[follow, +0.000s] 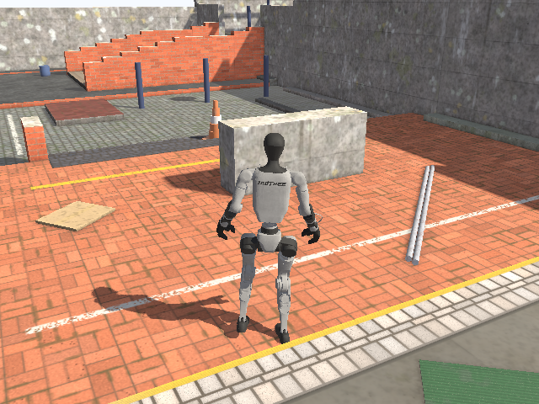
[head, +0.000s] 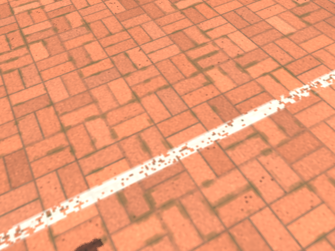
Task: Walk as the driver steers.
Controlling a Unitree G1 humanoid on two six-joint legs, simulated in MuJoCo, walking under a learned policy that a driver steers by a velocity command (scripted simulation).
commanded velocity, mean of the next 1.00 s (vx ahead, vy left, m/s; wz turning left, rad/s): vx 0.00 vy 0.00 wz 0.44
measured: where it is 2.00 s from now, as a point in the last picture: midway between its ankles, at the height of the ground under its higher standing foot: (159, 208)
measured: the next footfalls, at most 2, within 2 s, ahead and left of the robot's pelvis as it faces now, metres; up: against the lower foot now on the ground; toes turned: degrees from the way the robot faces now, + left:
left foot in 0.10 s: +0.09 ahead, +0.16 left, +0.00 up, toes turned -1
left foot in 0.68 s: +0.04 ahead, +0.20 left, +0.00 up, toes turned +32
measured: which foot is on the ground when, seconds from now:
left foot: up 0.00-0.08, down 0.10-0.32, up 0.34-0.66, down 0.68-1.00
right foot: down 0.00-0.68, up 0.70-1.00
